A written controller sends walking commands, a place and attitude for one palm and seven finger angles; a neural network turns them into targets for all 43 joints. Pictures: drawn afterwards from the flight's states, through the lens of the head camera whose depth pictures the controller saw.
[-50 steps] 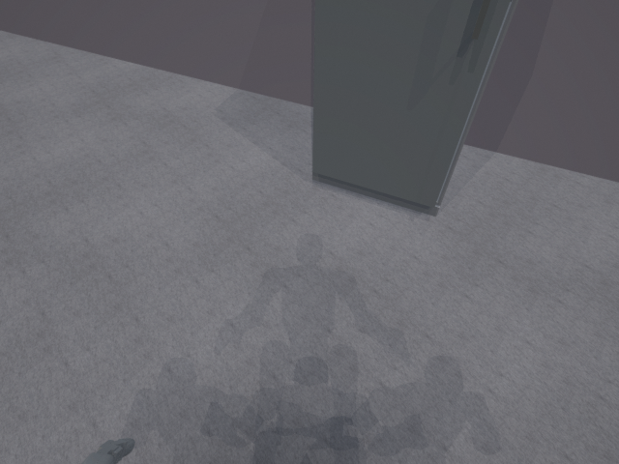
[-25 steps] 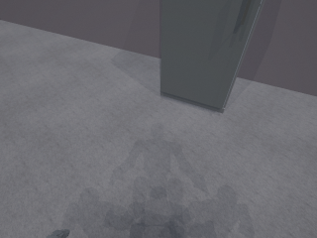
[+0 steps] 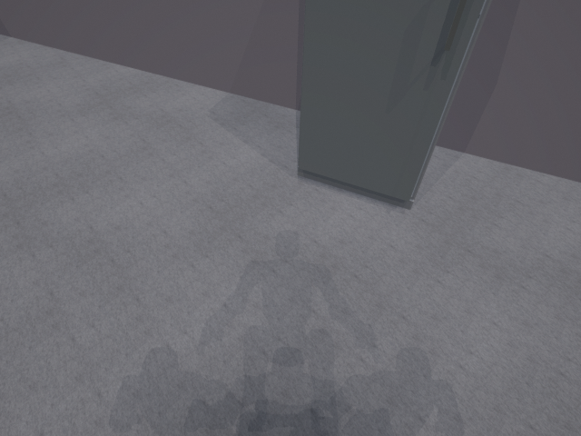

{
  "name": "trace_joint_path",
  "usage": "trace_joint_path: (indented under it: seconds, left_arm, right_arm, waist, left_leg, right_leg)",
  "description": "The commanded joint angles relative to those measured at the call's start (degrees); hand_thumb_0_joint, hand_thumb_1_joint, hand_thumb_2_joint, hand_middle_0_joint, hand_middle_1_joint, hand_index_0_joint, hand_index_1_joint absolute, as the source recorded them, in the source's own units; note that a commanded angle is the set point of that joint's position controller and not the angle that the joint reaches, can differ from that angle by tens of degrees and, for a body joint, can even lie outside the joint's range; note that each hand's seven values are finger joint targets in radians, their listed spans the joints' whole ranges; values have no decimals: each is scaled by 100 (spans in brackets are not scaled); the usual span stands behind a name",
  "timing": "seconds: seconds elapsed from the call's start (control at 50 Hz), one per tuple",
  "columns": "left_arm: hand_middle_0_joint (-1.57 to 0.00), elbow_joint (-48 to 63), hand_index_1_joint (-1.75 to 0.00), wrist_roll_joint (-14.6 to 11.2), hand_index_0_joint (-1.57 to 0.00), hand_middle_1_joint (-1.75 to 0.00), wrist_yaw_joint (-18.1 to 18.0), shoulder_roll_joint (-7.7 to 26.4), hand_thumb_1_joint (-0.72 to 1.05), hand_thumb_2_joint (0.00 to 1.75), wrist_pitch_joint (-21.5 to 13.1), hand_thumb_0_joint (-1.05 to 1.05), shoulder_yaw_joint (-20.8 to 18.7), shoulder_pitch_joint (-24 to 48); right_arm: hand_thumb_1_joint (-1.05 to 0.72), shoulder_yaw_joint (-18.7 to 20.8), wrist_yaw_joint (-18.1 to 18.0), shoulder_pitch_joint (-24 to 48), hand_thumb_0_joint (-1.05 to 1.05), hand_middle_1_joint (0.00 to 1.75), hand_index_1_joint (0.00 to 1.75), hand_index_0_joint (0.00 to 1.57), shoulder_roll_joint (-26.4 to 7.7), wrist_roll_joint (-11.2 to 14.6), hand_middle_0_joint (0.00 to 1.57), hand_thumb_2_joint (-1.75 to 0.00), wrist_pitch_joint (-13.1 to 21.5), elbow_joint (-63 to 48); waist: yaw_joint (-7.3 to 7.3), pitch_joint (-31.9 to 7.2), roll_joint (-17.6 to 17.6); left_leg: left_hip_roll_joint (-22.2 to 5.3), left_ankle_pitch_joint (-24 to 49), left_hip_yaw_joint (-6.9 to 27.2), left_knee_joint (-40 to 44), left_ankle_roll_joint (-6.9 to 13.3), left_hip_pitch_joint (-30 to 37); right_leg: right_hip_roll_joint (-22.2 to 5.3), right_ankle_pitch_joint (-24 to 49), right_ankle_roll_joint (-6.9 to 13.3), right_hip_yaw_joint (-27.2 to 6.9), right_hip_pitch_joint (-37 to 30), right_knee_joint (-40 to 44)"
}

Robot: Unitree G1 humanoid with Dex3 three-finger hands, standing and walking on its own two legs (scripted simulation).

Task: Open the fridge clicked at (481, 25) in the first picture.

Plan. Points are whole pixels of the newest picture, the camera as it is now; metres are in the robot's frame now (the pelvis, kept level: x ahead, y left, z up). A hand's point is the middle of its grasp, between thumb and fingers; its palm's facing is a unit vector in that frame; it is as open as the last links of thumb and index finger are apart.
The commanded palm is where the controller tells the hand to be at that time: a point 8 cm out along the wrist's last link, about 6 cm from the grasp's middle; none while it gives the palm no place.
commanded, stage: stand and wait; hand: right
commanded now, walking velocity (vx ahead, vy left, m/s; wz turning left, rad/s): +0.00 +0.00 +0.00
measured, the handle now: out of the picture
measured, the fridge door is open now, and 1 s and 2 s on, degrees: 0 0 0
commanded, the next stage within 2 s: look at it before walking up in 0.14 s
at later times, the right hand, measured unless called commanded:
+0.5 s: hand out of the picture +0.07 -0.25 -0.16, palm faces -0.04 +0.94 -0.33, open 7.4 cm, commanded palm none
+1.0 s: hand out of the picture +0.08 -0.24 -0.17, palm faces -0.03 +0.95 -0.30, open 7.4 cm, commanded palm none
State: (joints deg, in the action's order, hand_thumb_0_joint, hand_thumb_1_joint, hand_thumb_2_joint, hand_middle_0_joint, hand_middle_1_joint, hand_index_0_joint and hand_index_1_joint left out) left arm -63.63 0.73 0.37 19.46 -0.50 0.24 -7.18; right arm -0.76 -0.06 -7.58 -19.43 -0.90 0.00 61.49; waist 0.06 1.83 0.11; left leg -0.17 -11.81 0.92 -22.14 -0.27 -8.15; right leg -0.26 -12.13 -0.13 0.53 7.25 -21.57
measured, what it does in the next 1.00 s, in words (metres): stands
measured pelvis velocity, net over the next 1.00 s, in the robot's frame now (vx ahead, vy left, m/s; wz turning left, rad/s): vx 0.03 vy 0.00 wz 0.01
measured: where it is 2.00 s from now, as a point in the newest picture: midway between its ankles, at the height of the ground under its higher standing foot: (316, 374)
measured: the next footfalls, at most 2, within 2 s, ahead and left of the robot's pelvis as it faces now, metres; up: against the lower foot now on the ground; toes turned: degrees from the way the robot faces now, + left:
left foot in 1.62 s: +0.42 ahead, +0.06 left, +0.00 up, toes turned +11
right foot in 2.00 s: +0.60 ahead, -0.20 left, +0.00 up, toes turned -7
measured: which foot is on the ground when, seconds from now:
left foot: down 0.00-1.00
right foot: down 0.00-1.00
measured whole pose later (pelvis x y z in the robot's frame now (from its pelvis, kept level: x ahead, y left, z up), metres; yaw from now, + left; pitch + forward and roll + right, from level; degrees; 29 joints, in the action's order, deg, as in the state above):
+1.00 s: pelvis +0.03 +0.00 +0.00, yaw +1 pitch -1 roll +0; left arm -64.1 1.3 0.5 17.2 0.1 0.4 -9.0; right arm -0.6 -0.1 -11.1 -17.4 -1.4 -0.6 62.3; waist 0.5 -0.7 0.2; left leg 0.1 -15.5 1.3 -24.6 -0.4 -8.1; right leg -0.6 -16.7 0.2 1.0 7.6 -25.2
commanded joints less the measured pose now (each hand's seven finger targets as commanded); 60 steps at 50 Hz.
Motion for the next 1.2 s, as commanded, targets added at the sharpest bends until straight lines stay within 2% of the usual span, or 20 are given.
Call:
trace_joint_path:
  seconds: [0.0,0.08,0.16,0.28,0.32,0.58,0.82,0.86,0.9,0.94,0.98,1.0,1.02,1.04,1.06,1.1,1.12,1.14,1.16,1.18]
  left_arm:
    - [-20,346,-30,-22,-20,-30,-102,1167,90,90,-136,0,-230,322]
    - [-20,333,-30,-28,-20,-30,-100,1153,90,90,-130,0,-233,287]
    - [-20,309,-30,-22,-20,-30,-101,1157,90,90,-137,0,-225,309]
    - [-20,307,-30,-30,-20,-30,-106,1161,90,90,-143,0,-241,284]
    - [-20,301,-30,-28,-20,-30,-108,1167,90,90,-149,0,-231,302]
    - [-20,308,-30,-38,-20,-30,-115,1179,90,90,-144,0,-237,367]
    - [-20,316,-30,-33,-20,-30,-118,1196,90,90,-164,0,-230,432]
    - [-20,142,-30,12,-20,-30,-81,440,90,90,-61,0,-49,10]
    - [-20,113,-30,44,-20,-30,-50,441,90,90,-1,0,-78,-152]
    - [-20,173,-30,66,-20,-30,-28,456,90,90,16,0,-112,-184]
    - [-20,251,-30,72,-20,-30,-21,365,90,90,11,0,-132,-224]
    - [-20,304,-30,66,-20,-30,-20,252,90,90,-10,0,-127,-248]
    - [-20,368,-30,61,-20,-30,-22,161,90,90,-37,0,-125,-265]
    - [-20,440,-30,57,-20,-30,-21,132,90,90,-75,0,-148,-217]
    - [-20,516,-30,45,-20,-30,-20,109,90,90,-125,0,-169,-189]
    - [-20,507,-30,7,-20,-30,-11,-26,90,90,-202,0,-189,-443]
    - [-20,393,-30,-8,-20,-30,-13,-115,90,90,-242,0,-190,-795]
    - [-20,171,-30,-15,-20,-30,-36,-105,90,90,-294,0,-209,-1454]
    - [-20,-124,-30,71,-20,-30,-101,373,90,90,-349,0,-371,-2357]
    - [-20,-319,-30,70,-20,-30,-150,627,90,90,-341,0,-454,-3015]
  right_arm:
    - [-90,252,-66,253,0,30,30,20,-1189,33,20,-90,146,-355]
    - [-90,257,-64,260,0,30,30,20,-1184,24,20,-90,145,-350]
    - [-90,249,-57,221,0,30,30,20,-1163,24,20,-90,131,-323]
    - [-90,259,-68,189,0,30,30,20,-1168,27,20,-90,169,-307]
    - [-90,246,-65,190,0,30,30,20,-1174,31,20,-90,161,-289]
    - [-90,248,-72,183,0,30,30,20,-1182,24,20,-90,169,-272]
    - [-90,246,-70,212,0,30,30,20,-1199,24,20,-90,167,-280]
    - [-90,93,-95,-229,0,30,30,20,-454,26,20,-90,49,-97]
    - [-90,120,-45,-405,0,30,30,20,-489,-17,20,-90,-7,-64]
    - [-90,180,14,-557,0,30,30,20,-537,-44,20,-90,-27,-111]
    - [-90,245,32,-824,0,30,30,20,-576,-58,20,-90,-8,-104]
    - [-90,292,24,-1010,0,30,30,20,-624,-53,20,-90,10,-95]
    - [-90,346,2,-1242,0,30,30,20,-705,-38,20,-90,44,-65]
    - [-90,389,-23,-1368,0,30,30,20,-717,-29,20,-90,92,-57]
    - [-90,414,-38,-1461,0,30,30,20,-672,-34,20,-90,150,-53]
    - [-90,439,-59,-1410,0,30,30,20,-583,-51,20,-90,209,-74]
    - [-90,437,-56,-1244,0,30,30,20,-481,-39,20,-90,213,-113]
    - [-90,413,-41,-1029,0,30,30,20,-287,-7,20,-90,193,-183]
    - [-90,350,18,-910,0,30,30,20,136,47,20,-90,181,-340]
    - [-90,280,5,-474,0,30,30,20,302,12,20,-90,251,-584]
  waist:
    - [-1,-280,27]
    - [-11,-219,104]
    - [10,-128,10]
    - [-8,-399,83]
    - [-7,-393,-27]
    - [4,-356,69]
    - [8,-442,-30]
    - [8,-550,6]
    - [33,-230,88]
    - [81,275,177]
    - [161,565,483]
    - [206,698,753]
    - [249,627,1072]
    - [261,683,1115]
    - [254,671,1007]
    - [108,534,768]
    - [-96,374,560]
    - [-405,215,96]
    - [-689,0,-1394]
    - [-834,185,-1917]
  left_leg:
    - [-669,303,598,457,196,-117]
    - [-635,285,604,462,191,-146]
    - [-627,117,603,482,179,-207]
    - [-664,643,590,416,199,-76]
    - [-657,665,574,393,189,-68]
    - [-666,954,530,395,177,-9]
    - [-673,1133,499,371,165,99]
    - [-619,267,430,279,71,120]
    - [-553,-1154,524,336,126,-170]
    - [-544,-1935,696,414,218,-413]
    - [-684,-2345,1050,601,379,-334]
    - [-925,-2480,1401,819,533,-152]
    - [-1268,-2498,1810,1077,735,91]
    - [-1530,-2174,2067,1174,931,218]
    - [-1649,-1531,2105,1079,1068,355]
    - [-1672,-643,1689,685,1115,317]
    - [-1478,-340,1261,301,956,-72]
    - [-984,-243,649,-491,664,-892]
    - [-104,-601,-253,-2382,251,-2064]
    - [146,-2050,-455,-3585,105,-3192]
  right_leg:
    - [-639,476,184,-578,18,386]
    - [-644,445,175,-582,73,400]
    - [-643,288,185,-604,135,466]
    - [-665,713,172,-555,-56,324]
    - [-674,721,173,-557,-69,360]
    - [-692,966,175,-547,-135,361]
    - [-707,1183,174,-527,-237,408]
    - [-649,421,74,-388,-231,294]
    - [-585,-885,132,-388,96,232]
    - [-512,-1791,183,-432,646,172]
    - [-326,-1923,172,-280,1171,-355]
    - [-178,-1721,124,-31,1530,-811]
    - [-119,-1422,85,234,1757,-1359]
    - [-201,-1447,67,286,1972,-1695]
    - [-288,-1486,66,258,2090,-1818]
    - [-419,-1502,89,292,1770,-1465]
    - [-412,-1170,109,348,997,-819]
    - [-410,-732,196,193,-245,-105]
    - [-1397,-835,597,-1439,-1302,543]
    - [-2331,-317,929,-2558,-1688,1034]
